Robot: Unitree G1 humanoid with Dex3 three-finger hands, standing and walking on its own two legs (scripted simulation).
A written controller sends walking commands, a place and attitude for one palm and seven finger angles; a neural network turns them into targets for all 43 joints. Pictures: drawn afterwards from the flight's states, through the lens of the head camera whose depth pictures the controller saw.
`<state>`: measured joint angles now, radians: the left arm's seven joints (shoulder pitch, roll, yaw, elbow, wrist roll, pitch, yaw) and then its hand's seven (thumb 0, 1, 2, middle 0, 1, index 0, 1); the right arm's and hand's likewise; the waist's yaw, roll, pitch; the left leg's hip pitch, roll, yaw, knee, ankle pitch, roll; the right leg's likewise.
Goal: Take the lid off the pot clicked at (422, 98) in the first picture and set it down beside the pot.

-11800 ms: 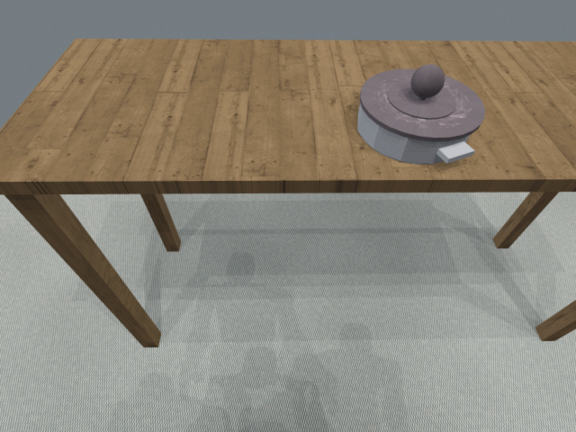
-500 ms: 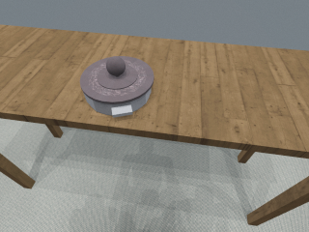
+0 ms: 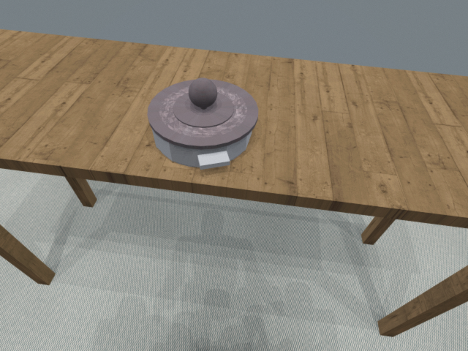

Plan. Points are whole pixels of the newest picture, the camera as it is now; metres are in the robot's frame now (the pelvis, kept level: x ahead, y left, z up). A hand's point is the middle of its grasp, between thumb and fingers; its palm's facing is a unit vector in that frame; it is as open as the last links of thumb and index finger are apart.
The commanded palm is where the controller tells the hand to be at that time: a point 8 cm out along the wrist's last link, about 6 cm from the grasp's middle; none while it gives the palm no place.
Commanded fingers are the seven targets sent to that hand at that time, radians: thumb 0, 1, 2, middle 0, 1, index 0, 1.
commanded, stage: look again from close up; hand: left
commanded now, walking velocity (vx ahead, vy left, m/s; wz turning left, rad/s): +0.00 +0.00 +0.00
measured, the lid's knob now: (202, 92) +0.51 +0.10 +0.18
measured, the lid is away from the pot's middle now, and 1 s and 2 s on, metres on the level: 0.00 0.00 0.00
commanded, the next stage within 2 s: lift the closed hand beside the body in 0.60 s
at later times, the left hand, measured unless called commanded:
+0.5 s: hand out of the picture -0.03 +0.20 -0.17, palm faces +0.00 -0.98 -0.21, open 7.3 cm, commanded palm none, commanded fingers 0.00 0.90 0.90 -0.20 -0.30 -0.20 -0.30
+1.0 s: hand (107, 343) +0.13 +0.20 -0.01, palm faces +0.21 -0.93 -0.32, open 5.6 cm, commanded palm +0.07 +0.25 +0.04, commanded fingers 0.00 0.90 0.90 -0.90 -1.07 -0.90 -1.07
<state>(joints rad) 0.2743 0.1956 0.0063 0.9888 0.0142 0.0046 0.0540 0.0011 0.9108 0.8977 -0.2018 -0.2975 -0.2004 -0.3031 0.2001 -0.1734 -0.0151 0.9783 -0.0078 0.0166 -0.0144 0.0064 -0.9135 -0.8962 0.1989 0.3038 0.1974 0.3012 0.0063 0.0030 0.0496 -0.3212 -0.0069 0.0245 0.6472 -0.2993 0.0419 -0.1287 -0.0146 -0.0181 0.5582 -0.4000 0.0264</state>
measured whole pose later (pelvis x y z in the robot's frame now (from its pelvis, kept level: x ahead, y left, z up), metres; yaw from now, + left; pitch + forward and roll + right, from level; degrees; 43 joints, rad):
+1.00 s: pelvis -0.01 -0.01 +0.02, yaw +0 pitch -1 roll +0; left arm 0.60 0.21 0.08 -0.01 -0.02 -0.02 0.12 0.00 0.91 0.90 -0.51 -0.63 -0.51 -0.64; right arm 0.18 -0.19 -0.03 0.63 0.02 -0.15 0.01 0.01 -0.91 -0.90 0.20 0.30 0.20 0.30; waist 0.00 0.03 -0.02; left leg -0.25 -0.01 0.03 0.43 -0.17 0.03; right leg -0.09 -0.02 -0.01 0.40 -0.30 0.02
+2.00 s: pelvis -0.01 -0.03 +0.02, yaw -1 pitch -5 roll -1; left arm 0.62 0.36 0.33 -0.57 -0.05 -0.16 0.09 0.01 0.89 0.90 -1.31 -1.50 -1.30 -1.50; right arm 0.17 -0.22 -0.02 0.61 -0.01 -0.16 -0.04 0.02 -0.91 -0.90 0.20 0.30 0.20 0.30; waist 0.08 0.05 0.04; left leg -0.14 0.02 0.03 0.39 -0.17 0.00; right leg 0.05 0.02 -0.01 0.29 -0.25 -0.01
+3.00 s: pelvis -0.08 -0.01 +0.01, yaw +2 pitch -5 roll -2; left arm -0.17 0.79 0.07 -0.23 0.65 0.08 -0.52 0.00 0.01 1.45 -1.07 -0.56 -1.07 -0.56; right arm 0.07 -0.30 0.05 0.58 0.05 0.02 -0.01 0.01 -0.91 -0.90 0.20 0.30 0.20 0.30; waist 0.11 0.14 0.02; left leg -0.26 0.00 -0.02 0.39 -0.05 0.03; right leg -0.10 0.01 -0.06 0.39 -0.20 0.01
